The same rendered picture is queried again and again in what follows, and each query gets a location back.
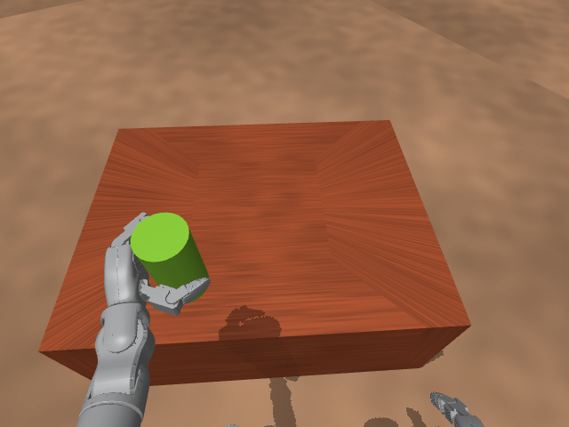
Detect left robot arm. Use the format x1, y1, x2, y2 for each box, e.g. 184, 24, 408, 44
76, 302, 156, 427

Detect right robot hand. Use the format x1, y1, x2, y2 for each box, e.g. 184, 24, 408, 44
430, 392, 484, 427

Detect can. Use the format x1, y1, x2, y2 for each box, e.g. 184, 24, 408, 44
131, 213, 209, 303

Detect left robot hand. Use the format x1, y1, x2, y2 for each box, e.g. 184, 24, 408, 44
104, 213, 211, 316

